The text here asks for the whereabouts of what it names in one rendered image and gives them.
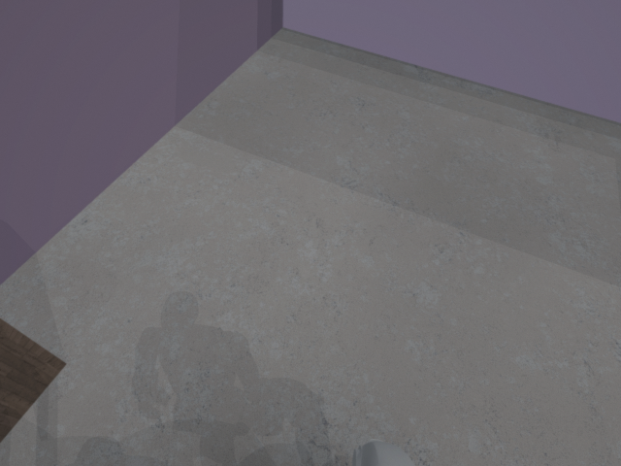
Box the right robot thigh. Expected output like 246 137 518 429
352 441 415 466

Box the cupboard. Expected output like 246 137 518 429
0 318 66 443

